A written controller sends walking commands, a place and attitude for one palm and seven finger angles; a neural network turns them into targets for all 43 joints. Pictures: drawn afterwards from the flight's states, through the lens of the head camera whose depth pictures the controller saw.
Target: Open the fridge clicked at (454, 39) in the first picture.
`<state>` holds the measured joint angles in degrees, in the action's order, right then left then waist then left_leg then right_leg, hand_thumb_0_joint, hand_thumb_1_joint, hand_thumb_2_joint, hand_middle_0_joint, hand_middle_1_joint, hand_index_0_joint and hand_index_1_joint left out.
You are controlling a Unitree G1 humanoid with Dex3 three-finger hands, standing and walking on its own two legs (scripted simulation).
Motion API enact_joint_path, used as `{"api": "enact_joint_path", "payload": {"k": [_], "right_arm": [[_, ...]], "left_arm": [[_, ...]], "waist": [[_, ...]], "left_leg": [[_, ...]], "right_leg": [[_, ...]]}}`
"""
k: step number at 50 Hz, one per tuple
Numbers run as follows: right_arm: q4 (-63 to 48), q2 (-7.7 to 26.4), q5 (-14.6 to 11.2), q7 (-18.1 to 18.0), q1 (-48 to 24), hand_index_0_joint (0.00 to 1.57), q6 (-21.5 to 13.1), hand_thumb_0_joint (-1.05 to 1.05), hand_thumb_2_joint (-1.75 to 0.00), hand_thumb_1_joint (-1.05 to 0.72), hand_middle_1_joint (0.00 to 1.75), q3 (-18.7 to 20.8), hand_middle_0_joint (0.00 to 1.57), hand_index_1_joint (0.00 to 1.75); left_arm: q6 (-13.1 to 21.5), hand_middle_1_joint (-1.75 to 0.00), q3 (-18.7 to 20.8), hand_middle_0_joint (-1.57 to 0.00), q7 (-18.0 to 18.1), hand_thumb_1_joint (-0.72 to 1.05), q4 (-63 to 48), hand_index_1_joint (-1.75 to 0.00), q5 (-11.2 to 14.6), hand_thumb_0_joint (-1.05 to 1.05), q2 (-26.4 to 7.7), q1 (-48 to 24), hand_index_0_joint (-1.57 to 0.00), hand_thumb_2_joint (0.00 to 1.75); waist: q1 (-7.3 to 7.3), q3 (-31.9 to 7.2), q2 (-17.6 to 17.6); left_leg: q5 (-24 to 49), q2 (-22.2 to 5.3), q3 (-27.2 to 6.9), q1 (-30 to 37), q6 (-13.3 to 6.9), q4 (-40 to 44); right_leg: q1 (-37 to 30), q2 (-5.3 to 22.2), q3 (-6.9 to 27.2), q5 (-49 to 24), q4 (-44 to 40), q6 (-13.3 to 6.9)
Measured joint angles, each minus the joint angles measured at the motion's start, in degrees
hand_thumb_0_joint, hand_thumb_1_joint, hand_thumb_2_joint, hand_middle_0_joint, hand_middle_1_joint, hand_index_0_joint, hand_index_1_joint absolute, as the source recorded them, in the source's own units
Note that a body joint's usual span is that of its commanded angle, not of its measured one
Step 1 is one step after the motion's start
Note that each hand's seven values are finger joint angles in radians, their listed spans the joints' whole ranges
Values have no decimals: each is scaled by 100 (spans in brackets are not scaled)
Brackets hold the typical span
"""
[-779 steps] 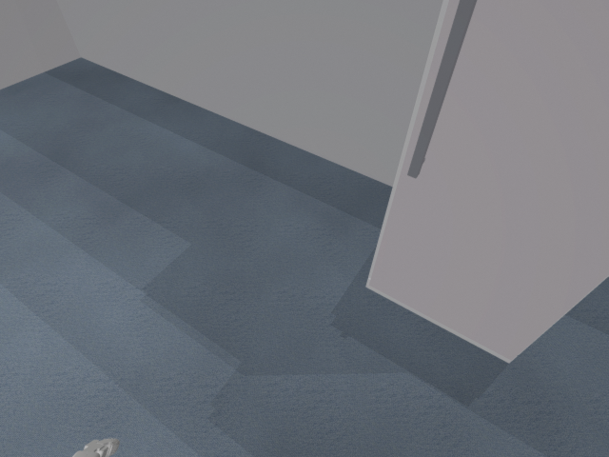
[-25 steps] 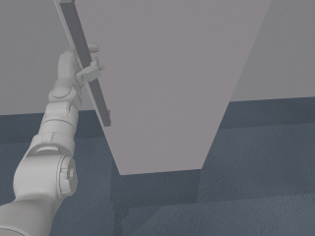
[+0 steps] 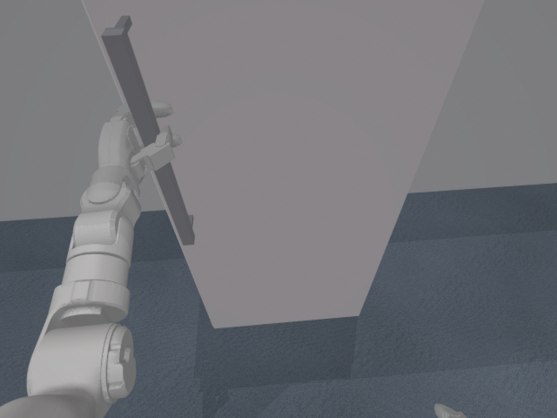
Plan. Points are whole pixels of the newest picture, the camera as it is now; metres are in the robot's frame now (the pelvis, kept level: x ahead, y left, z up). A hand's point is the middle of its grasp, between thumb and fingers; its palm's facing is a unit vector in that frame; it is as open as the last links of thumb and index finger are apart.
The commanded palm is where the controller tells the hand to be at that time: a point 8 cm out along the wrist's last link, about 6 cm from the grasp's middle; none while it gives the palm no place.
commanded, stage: pull the door a little, standing still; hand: left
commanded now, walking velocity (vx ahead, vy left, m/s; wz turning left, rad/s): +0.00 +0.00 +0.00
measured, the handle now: (164, 156) +0.49 +0.20 +0.12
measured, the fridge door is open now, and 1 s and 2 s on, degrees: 0 7 42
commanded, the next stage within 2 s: walk backward, drawing the door open in 0.36 s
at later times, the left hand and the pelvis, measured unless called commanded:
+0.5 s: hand (164, 162) +0.41 +0.16 +0.18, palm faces +0.09 -1.00 -0.03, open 6.3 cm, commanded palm +0.38 +0.21 +0.17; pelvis +0.07 +0.00 +0.01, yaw -5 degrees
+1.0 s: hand (167, 182) +0.38 +0.16 +0.16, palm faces +0.34 -0.89 -0.30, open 6.6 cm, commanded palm +0.34 +0.19 +0.17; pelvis +0.09 -0.05 +0.00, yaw +4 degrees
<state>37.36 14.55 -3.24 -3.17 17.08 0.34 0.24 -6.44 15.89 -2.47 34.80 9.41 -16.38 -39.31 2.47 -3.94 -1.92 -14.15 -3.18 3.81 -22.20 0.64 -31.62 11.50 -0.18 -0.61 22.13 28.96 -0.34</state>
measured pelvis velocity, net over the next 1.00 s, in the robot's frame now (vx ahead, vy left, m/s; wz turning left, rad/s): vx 0.09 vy -0.05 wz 0.06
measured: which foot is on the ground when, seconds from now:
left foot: down 0.00-0.78, up 0.80-1.00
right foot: down 0.00-0.60, up 0.62-0.74, down 0.76-1.00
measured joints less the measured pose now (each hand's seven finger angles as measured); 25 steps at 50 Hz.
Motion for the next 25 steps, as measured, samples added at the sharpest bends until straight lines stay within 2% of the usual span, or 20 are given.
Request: {"api": "enact_joint_path", "payload": {"k": [6,12,20,24,25], "right_arm": [[-59,-20,19,-1,-164,20,94,1,-90,-90,30,-14,20,30],[-217,-46,10,50,-193,20,124,1,-90,-90,30,-40,20,30],[-362,-68,-20,119,-224,20,113,1,-90,-90,30,-91,20,30],[-483,-99,-14,177,-321,20,87,1,-90,-90,30,-141,20,30],[-513,-98,15,146,-368,20,69,1,-90,-90,30,-177,20,30]], "left_arm": [[-177,-140,-24,-34,38,76,-258,-140,16,1,57,152,-40,80],[-313,-140,27,-32,77,77,-943,-140,104,1,91,712,-35,79],[-671,-138,27,-25,110,77,-2701,-134,272,1,200,2097,-25,77],[-923,-136,51,-23,141,77,-3935,-131,439,1,280,3120,-21,78],[-834,-136,-16,-23,166,76,-4148,-131,325,1,258,3324,-21,78]], "waist": [[-36,-22,-9],[-12,-42,-36],[-26,-116,-78],[-109,-207,-96],[-141,-180,-99]], "left_leg": [[7,11,-16,101,10,96],[-14,-2,49,323,16,253],[-51,-44,111,734,-1,507],[-57,-49,88,932,-31,599],[-40,-58,96,942,-43,542]], "right_leg": [[-77,5,-19,-41,-47,-11],[-227,2,28,-102,-133,-10],[-465,-6,-4,-329,-225,-2],[-536,30,-105,-490,-259,7],[-561,38,-114,-547,-265,54]]}}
